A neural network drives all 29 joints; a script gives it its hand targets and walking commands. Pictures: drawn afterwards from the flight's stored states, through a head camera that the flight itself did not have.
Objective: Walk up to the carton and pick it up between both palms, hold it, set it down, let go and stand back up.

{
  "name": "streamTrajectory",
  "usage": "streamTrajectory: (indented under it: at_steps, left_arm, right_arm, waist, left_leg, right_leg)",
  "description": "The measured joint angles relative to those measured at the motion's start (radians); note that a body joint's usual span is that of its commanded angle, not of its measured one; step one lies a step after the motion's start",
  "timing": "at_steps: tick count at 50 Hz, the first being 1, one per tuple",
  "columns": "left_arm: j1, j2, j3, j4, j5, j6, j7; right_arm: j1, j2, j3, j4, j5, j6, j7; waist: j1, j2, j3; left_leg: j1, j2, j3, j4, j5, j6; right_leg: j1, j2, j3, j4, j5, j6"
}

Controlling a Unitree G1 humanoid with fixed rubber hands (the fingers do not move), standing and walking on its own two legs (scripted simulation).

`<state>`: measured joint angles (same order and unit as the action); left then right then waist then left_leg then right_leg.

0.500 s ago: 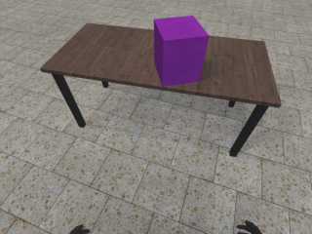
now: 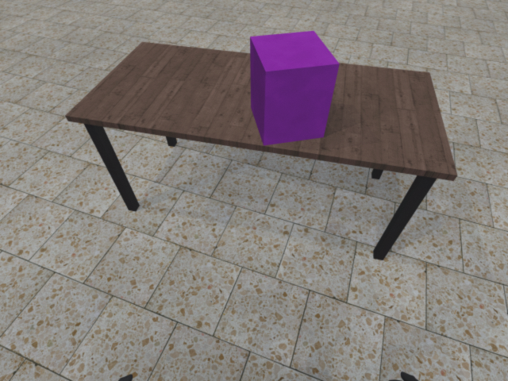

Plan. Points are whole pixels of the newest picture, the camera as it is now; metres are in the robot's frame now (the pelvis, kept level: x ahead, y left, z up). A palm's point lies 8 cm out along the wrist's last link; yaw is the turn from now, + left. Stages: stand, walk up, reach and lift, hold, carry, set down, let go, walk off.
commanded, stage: stand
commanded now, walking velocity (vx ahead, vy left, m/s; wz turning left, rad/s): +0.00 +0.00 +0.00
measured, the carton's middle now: (288, 89) +0.92 -0.07 -0.05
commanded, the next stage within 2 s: none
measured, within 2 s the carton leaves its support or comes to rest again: neither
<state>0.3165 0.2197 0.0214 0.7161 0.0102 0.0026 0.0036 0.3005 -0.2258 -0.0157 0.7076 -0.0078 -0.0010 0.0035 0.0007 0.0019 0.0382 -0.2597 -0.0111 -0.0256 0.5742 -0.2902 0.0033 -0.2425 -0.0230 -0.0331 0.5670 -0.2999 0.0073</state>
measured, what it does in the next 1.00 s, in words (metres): stands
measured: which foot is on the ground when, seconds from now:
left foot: down 0.00-1.00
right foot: down 0.00-1.00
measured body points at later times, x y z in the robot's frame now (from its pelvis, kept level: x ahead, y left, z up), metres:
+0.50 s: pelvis +0.00 +0.00 +0.00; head +0.00 +0.00 +0.45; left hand +0.07 +0.25 -0.12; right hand +0.09 -0.25 -0.12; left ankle +0.01 +0.12 -0.73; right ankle +0.00 -0.12 -0.73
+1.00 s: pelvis -0.01 +0.00 +0.00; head -0.01 +0.00 +0.45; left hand +0.04 +0.25 -0.13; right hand +0.06 -0.25 -0.12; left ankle +0.01 +0.12 -0.73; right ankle +0.00 -0.12 -0.73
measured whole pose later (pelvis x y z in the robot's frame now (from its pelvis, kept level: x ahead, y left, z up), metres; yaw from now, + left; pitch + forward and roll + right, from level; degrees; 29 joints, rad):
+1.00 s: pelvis -0.01 +0.00 +0.00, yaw +0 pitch -2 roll +0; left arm 0.35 0.23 0.01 0.78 0.01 0.00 0.01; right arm 0.32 -0.23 -0.01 0.78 -0.01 0.00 -0.01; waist 0.00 0.00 0.04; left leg -0.24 -0.01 -0.03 0.53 -0.25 0.00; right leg -0.22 -0.02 -0.04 0.52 -0.26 0.00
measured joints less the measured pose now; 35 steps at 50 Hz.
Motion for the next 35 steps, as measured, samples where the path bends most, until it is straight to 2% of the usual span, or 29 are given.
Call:
streamTrajectory:
  at_steps: [35]
  left_arm:
    - [0.015, 0.009, -0.013, 0.043, -0.004, 0.003, 0.005]
  right_arm:
    - [0.016, -0.005, 0.009, 0.044, 0.004, 0.001, -0.007]
  waist:
    - [0.003, -0.004, 0.000]
  left_leg:
    - [0.020, 0.002, -0.009, -0.034, 0.026, -0.004]
  right_leg:
    - [0.024, 0.003, -0.009, -0.037, 0.025, -0.004]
